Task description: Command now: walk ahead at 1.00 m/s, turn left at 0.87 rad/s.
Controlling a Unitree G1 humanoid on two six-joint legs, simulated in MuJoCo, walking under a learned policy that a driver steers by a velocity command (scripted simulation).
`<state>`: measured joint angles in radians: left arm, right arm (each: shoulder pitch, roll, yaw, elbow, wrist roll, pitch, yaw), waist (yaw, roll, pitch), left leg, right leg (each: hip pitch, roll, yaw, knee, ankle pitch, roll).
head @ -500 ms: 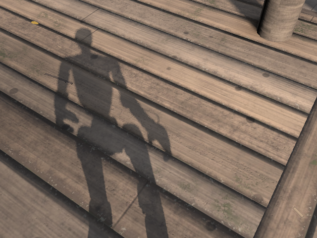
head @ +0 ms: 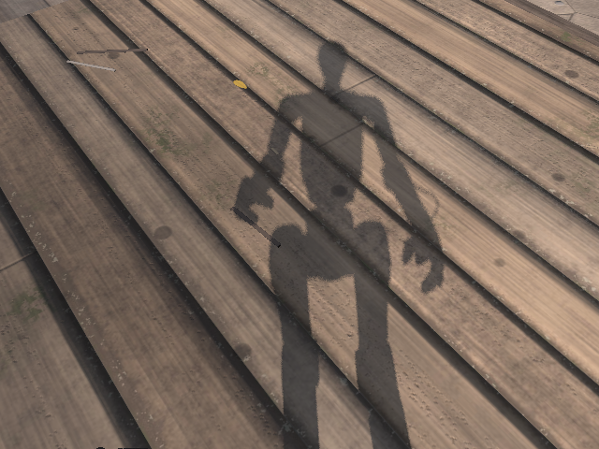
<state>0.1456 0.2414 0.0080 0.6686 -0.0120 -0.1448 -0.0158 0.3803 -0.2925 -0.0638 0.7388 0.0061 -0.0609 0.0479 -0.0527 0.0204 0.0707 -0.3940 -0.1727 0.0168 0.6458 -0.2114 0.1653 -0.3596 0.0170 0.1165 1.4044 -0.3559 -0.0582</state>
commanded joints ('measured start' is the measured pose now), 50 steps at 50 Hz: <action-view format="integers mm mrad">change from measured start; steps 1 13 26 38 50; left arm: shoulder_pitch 47 -189 145 167 -53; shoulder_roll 136 177 108 335 100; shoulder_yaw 36 82 73 107 17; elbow -93 -197 32 68 -119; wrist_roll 21 -32 6 21 43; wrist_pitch -8 -16 22 71 16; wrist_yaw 14 19 13 58 17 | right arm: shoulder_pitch -75 -6 -211 -47 -106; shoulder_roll -125 -115 -24 -195 -89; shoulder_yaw -27 -40 20 -64 -22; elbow -125 -46 -229 -191 -121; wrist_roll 2 40 38 52 12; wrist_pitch -38 0 47 33 -28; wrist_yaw -12 -72 -18 29 -58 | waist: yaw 112 18 59 -155 71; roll -99 114 -91 -197 -41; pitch -27 -77 15 -156 52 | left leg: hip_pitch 164 226 -474 244 -47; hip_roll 255 176 340 83 182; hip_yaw -624 -510 -124 164 -330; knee -451 -189 698 163 -441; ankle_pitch -229 155 -24 87 29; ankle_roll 186 10 -108 31 154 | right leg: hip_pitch -293 72 272 344 -194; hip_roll -71 11 -272 -268 -124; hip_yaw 59 2 29 -329 -55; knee -135 -957 -1213 -669 -506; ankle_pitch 59 373 206 1614 287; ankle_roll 31 112 -67 29 127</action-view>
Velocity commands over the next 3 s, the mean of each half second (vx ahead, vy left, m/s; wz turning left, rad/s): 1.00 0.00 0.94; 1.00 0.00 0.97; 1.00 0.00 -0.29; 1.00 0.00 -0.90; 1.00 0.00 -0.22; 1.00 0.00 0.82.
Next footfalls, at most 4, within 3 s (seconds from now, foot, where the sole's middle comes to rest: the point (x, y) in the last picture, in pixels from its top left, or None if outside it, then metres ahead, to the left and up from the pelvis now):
0.30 right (375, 429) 0.51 -0.14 -0.75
0.78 left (190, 342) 0.75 0.27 -0.75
1.24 right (117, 221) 1.15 0.51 -0.75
1.68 left None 1.30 0.96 -0.75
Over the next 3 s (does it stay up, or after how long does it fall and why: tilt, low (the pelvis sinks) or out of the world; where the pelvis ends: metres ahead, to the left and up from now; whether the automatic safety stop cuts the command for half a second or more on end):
stays up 2.33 1.14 0.02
